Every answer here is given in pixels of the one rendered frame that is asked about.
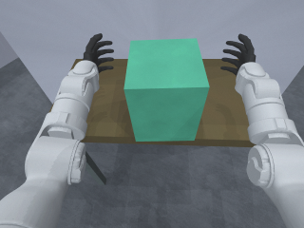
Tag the robot right forearm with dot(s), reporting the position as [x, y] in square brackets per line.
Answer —
[264, 107]

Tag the carton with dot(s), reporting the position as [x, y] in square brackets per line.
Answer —
[165, 87]

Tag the robot left forearm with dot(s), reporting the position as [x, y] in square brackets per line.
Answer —
[67, 118]

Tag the robot left upper arm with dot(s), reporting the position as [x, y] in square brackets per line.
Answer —
[53, 165]

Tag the robot left hand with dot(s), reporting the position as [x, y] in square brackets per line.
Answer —
[92, 53]

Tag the robot right hand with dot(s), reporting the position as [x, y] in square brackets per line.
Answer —
[245, 55]

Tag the robot right upper arm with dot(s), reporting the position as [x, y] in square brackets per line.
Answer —
[278, 168]

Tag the table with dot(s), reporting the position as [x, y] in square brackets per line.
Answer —
[223, 121]

